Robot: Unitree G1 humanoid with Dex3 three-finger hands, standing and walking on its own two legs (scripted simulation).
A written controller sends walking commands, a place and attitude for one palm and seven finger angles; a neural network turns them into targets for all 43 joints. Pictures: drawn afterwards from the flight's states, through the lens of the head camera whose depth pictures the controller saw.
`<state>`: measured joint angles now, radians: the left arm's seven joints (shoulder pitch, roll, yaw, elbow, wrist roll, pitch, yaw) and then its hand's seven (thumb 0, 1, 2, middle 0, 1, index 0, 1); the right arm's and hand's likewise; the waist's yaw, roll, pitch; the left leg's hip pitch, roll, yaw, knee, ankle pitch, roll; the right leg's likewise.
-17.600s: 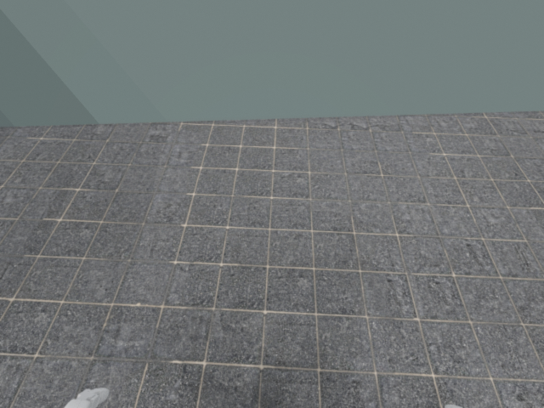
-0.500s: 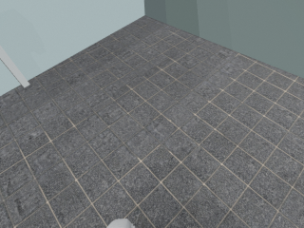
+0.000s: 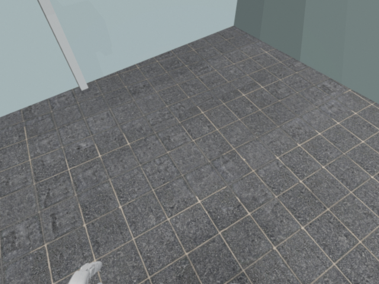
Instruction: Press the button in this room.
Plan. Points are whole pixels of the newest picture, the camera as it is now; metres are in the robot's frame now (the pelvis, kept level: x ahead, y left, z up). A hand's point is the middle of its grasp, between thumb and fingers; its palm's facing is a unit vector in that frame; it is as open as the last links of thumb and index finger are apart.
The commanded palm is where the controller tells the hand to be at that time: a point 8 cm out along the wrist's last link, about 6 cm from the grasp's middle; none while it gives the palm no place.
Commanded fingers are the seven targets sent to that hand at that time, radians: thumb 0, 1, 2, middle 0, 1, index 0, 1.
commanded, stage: turn or walk to find it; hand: left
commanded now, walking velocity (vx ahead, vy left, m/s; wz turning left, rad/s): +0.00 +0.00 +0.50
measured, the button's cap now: out of the picture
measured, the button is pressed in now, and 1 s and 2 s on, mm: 0 0 0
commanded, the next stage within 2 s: stand and wait in 1.78 s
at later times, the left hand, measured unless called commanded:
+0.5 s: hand out of the picture -0.07 +0.21 -0.17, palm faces +0.36 -0.90 -0.24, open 7.4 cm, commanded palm none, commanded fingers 0.00 0.90 0.90 -0.20 -0.30 -0.20 -0.30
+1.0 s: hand (84, 275) +0.16 +0.27 -0.16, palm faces +0.47 -0.86 -0.23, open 7.4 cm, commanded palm none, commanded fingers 0.00 0.90 0.90 -0.20 -0.30 -0.20 -0.30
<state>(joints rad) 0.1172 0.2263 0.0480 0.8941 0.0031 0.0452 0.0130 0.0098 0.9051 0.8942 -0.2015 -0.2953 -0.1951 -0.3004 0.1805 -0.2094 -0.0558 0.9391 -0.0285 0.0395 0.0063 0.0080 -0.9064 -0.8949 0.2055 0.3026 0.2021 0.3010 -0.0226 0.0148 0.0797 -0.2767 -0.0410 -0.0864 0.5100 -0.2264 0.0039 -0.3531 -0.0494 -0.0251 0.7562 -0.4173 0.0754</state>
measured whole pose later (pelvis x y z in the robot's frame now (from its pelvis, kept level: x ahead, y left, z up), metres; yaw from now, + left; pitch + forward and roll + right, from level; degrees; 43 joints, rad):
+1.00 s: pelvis +0.15 +0.04 -0.02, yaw +30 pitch -1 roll +1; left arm 0.13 0.18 0.03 0.92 0.02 -0.08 -0.03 0.01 0.90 0.89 -0.20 -0.30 -0.20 -0.30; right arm 0.34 -0.20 -0.06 1.09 -0.02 -0.01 0.01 0.01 -0.91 -0.89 0.20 0.30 0.20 0.30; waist -0.02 0.04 0.09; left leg -0.25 0.01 -0.05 1.07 -0.48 0.03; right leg -0.41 -0.11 -0.17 0.70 -0.25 -0.02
